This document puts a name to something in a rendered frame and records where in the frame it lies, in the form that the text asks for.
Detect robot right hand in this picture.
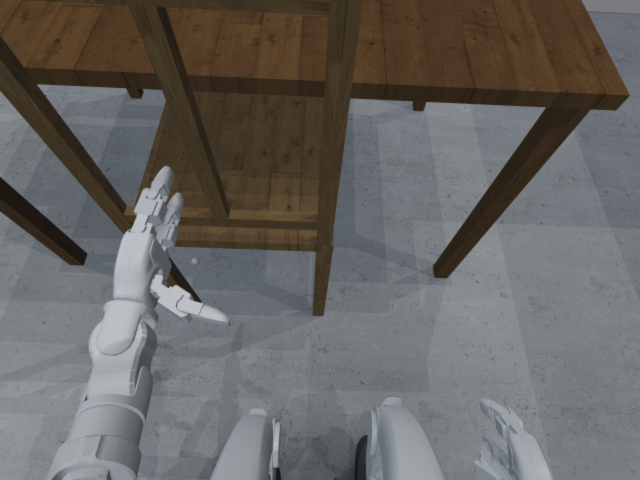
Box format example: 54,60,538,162
474,398,554,480

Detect left robot thigh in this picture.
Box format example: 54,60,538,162
210,415,281,480

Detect robot left hand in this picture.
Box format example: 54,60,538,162
113,166,230,326

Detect robot thigh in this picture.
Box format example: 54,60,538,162
210,415,281,480
367,405,447,480

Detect left robot forearm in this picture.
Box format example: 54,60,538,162
45,298,159,480

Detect right robot thigh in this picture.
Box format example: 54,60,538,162
367,405,447,480

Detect table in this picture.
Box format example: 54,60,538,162
0,0,630,278

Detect chair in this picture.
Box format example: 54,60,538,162
0,0,363,316

